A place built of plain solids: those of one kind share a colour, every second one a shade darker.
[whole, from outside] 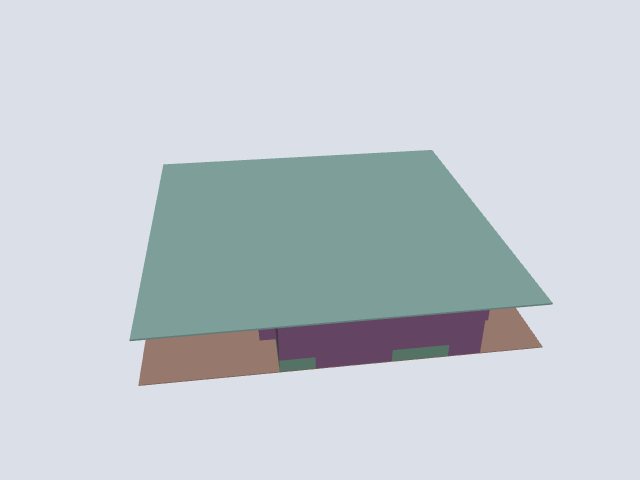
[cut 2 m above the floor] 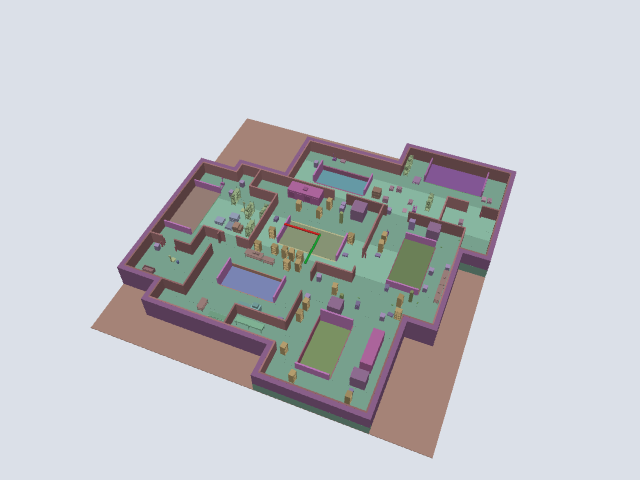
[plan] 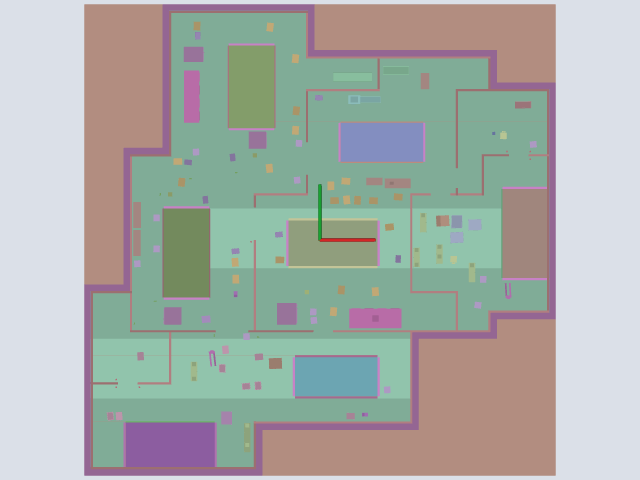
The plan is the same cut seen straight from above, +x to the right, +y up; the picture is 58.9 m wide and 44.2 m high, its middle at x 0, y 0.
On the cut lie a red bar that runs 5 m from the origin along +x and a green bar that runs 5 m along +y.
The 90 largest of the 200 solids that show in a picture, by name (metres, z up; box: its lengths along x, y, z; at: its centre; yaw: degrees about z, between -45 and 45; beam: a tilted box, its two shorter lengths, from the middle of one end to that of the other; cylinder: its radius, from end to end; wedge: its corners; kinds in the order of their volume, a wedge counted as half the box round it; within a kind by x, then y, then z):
{
 "floor_1": {"box": [3.8, 4.2, 1.5], "at": [-19.8, -18.8, -0.75]},
 "floor_2": {"box": [7.2, 1.2, 1.5], "at": [-18.1, -4.7, -0.75]},
 "floor_3": {"box": [3.6, 7.0, 1.5], "at": [-16.3, -0.6, -0.75]},
 "floor_4": {"box": [19.4, 4.0, 1.5], "at": [-12.0, -12.6, -0.75]},
 "floor_5": {"box": [6.0, 7.6, 1.5], "at": [-11.5, 14.1, -0.75]},
 "floor_6": {"box": [20.0, 1.4, 1.5], "at": [-8.1, 7.8, -0.75]},
 "floor_7": {"box": [4.4, 3.4, 1.5], "at": [-7.5, -19.2, -0.75]},
 "floor_8": {"box": [14.0, 3.8, 1.5], "at": [-7.5, 19.8, -0.75]},
 "floor_9": {"box": [7.2, 4.6, 1.5], "at": [-6.5, -0.3, -0.75]},
 "floor_10": {"box": [30.8, 2.1, 1.5], "at": [-6.3, -15.65, -0.75]},
 "floor_11": {"box": [30.8, 1.5, 1.5], "at": [-6.3, -9.85, -0.75]},
 "floor_12": {"box": [16.4, 1.8, 1.5], "at": [-6.3, 9.4, -0.75]},
 "floor_13": {"box": [38.0, 1.8, 1.5], "at": [-2.7, -8.2, -0.75]},
 "floor_14": {"box": [6.0, 0.6, 1.5], "at": [-1.1, 10.6, -0.75]},
 "floor_15": {"box": [34.8, 1.8, 1.5], "at": [-0.7, 3.8, -0.75]},
 "floor_16": {"box": [18.8, 0.8, 1.5], "at": [-0.3, -17.1, -0.75]},
 "floor_17": {"box": [43.4, 2.0, 1.5], "at": [0.0, -6.3, -0.75]},
 "floor_18": {"box": [39.8, 2.4, 1.5], "at": [1.8, 5.9, -0.75]},
 "floor_19": {"box": [26.8, 0.9, 1.5], "at": [3.3, -3.05, -0.75]},
 "floor_20": {"box": [26.8, 0.9, 1.5], "at": [3.3, 2.45, -0.75]},
 "floor_21": {"box": [31.8, 1.8, 1.5], "at": [5.8, -4.4, -0.75]},
 "floor_22": {"box": [20.4, 3.0, 1.5], "at": [6.1, 16.0, -0.75]},
 "floor_23": {"box": [3.8, 4.0, 1.5], "at": [7.2, -12.6, -0.75]},
 "floor_24": {"box": [25.8, 3.6, 1.5], "at": [8.8, 12.7, -0.75]},
 "floor_25": {"box": [11.4, 4.6, 1.5], "at": [11.0, -0.3, -0.75]},
 "floor_26": {"box": [12.2, 3.8, 1.5], "at": [15.6, 9.0, -0.75]},
 "wall_rim_1": {"box": [0.6, 16.4, 5.7], "at": [-21.4, -12.9, 1.35]},
 "wall_rim_2": {"box": [4.2, 0.6, 5.7], "at": [-19.6, -4.4, 1.35]},
 "wall_rim_3": {"box": [0.6, 12.0, 5.7], "at": [-17.8, 1.9, 1.35]},
 "wall_rim_4": {"box": [4.2, 0.6, 5.7], "at": [-16.0, 8.2, 1.35]},
 "wall_rim_5": {"box": [0.6, 12.6, 5.7], "at": [-14.2, 14.8, 1.35]},
 "wall_rim_6": {"box": [16.4, 0.6, 5.7], "at": [-13.5, -21.4, 1.35]},
 "wall_rim_7": {"box": [14.0, 0.6, 5.7], "at": [-7.5, 21.4, 1.35]},
 "wall_rim_8": {"box": [0.6, 3.6, 5.7], "at": [-5.6, -19.3, 1.35]},
 "wall_rim_9": {"box": [0.6, 3.6, 5.7], "at": [-0.8, 19.3, 1.35]},
 "wall_rim_10": {"box": [15.0, 0.6, 5.7], "at": [1.6, -17.2, 1.35]},
 "wall_rim_11": {"box": [17.4, 0.6, 5.7], "at": [7.6, 17.2, 1.35]},
 "wall_rim_12": {"box": [0.6, 7.8, 5.7], "at": [8.8, -13.0, 1.35]},
 "wall_rim_13": {"box": [7.8, 0.6, 5.7], "at": [12.4, -8.8, 1.35]},
 "wall_rim_14": {"box": [0.6, 1.2, 5.7], "at": [16.0, -7.9, 1.35]},
 "wall_rim_15": {"box": [0.6, 2.4, 5.7], "at": [16.0, 15.7, 1.35]},
 "wall_rim_16": {"box": [6.0, 0.6, 5.7], "at": [18.7, -7.0, 1.35]},
 "wall_rim_17": {"box": [6.0, 0.6, 5.7], "at": [18.7, 14.2, 1.35]},
 "wall_rim_18": {"box": [0.6, 20.6, 5.7], "at": [21.4, 3.6, 1.35]},
 "ceil_all_1": {"box": [43.4, 43.4, 0.2], "at": [0.0, 0.0, 4.3]},
 "wall_1": {"box": [0.2, 16.4, 5.7], "at": [-21.0, -12.9, 1.35]},
 "wall_2": {"box": [3.8, 0.2, 5.7], "at": [-19.2, -4.8, 1.35]},
 "wall_3": {"box": [0.2, 16.4, 5.7], "at": [-17.4, -0.3, 1.35]},
 "wall_4": {"box": [3.8, 0.2, 5.7], "at": [-15.6, 7.8, 1.35]},
 "wall_5": {"box": [3.1, 0.2, 5.7], "at": [-15.25, -13.2, 1.35]},
 "wall_6": {"box": [0.2, 5.0, 5.7], "at": [-13.8, -10.8, 1.35]},
 "wall_7": {"box": [0.2, 13.4, 5.7], "at": [-13.8, 14.4, 1.35]},
 "wall_8": {"box": [7.9, 0.2, 5.7], "at": [-13.55, -8.4, 1.35]},
 "wall_9": {"box": [15.2, 0.2, 5.7], "at": [-13.5, -21.0, 1.35]},
 "wall_10": {"box": [12.8, 0.2, 5.7], "at": [-7.5, 21.0, 1.35]},
 "wall_11": {"box": [0.2, 4.4, 5.7], "at": [-6.0, -18.9, 1.35]},
 "wall_12": {"box": [0.2, 8.5, 5.7], "at": [-6.0, -4.25, 1.35]},
 "wall_13": {"box": [6.0, 0.2, 5.7], "at": [-3.6, -8.4, 1.35]},
 "wall_14": {"box": [5.0, 0.2, 5.7], "at": [-3.6, 4.2, 1.35]},
 "wall_15": {"box": [0.2, 4.9, 5.7], "at": [-1.2, 11.45, 1.35]},
 "wall_16": {"box": [0.2, 4.4, 5.7], "at": [-1.2, 18.9, 1.35]},
 "wall_17": {"box": [14.6, 0.2, 5.7], "at": [1.2, -16.8, 1.35]},
 "wall_18": {"box": [6.8, 0.2, 5.7], "at": [2.1, 13.8, 1.35]},
 "wall_19": {"box": [0.2, 3.2, 5.7], "at": [5.4, 15.3, 1.35]},
 "wall_20": {"box": [17.0, 0.2, 5.7], "at": [7.2, 16.8, 1.35]},
 "wall_21": {"box": [0.2, 8.6, 5.7], "at": [8.4, -12.6, 1.35]},
 "wall_22": {"box": [0.2, 9.2, 5.7], "at": [8.4, -0.3, 1.35]},
 "wall_23": {"box": [14.5, 0.2, 5.7], "at": [8.45, -8.4, 1.35]},
 "wall_24": {"box": [4.4, 0.2, 5.7], "at": [10.5, -4.8, 1.35]},
 "wall_25": {"box": [0.2, 3.8, 5.7], "at": [12.6, -6.6, 1.35]},
 "wall_26": {"box": [0.2, 7.3, 5.7], "at": [12.6, 10.25, 1.35]},
 "wall_27": {"box": [0.2, 3.8, 5.7], "at": [15.0, 6.0, 1.35]},
 "wall_28": {"box": [0.2, 3.2, 5.7], "at": [15.6, 15.3, 1.35]},
 "wall_29": {"box": [8.6, 0.2, 5.7], "at": [16.8, 13.8, 1.35]},
 "wall_30": {"box": [5.6, 0.2, 5.7], "at": [18.3, -6.6, 1.35]},
 "wall_31": {"box": [0.2, 20.6, 5.7], "at": [21.0, 3.6, 1.35]},
 "floor_base_1": {"box": [43.4, 43.4, 0.1], "at": [0.0, 0.0, -1.55]},
 "floor_oven_bed_1": {"box": [4.2, 8.2, 1.5], "at": [-12.3, -1.2, -0.75]},
 "floor_oven_bed_2": {"box": [4.2, 7.6, 0.32], "at": [-6.3, 14.1, -1.34]},
 "floor_prover_bed_1": {"box": [8.2, 4.2, 1.5], "at": [1.2, -0.3, -0.75]},
 "floor_dock_well_1": {"box": [8.2, 4.1, 1.5], "at": [-13.8, -18.85, -0.75]},
 "floor_tanker_bay_1": {"box": [4.1, 8.2, 1.5], "at": [18.85, 0.6, -0.75]},
 "rackoven_1": {"box": [1.6, 1.6, 2.3], "at": [-13.54, -7.0, 1.25]},
 "rackoven_2": {"box": [1.8, 1.4, 2.5], "at": [-11.65, 17.1, 1.35]},
 "rackoven_3": {"box": [1.6, 1.6, 2.5], "at": [-5.75, 9.2, 1.35]},
 "rackoven_4": {"box": [1.8, 2.0, 2.4], "at": [-3.06, -6.8, 1.3]},
 "tunnel_1": {"box": [1.4, 4.8, 1.8], "at": [-11.82, 13.2, 1.1]},
 "tunnel_2": {"box": [4.8, 1.8, 1.6], "at": [5.1, -7.22, 1.0]},
 "floor_plant_bed_1": {"box": [7.6, 3.6, 0.92], "at": [5.7, 9.0, -1.04]},
 "floor_cooler_base_1": {"box": [7.6, 3.6, 0.68], "at": [1.5, -12.6, -1.16]}
}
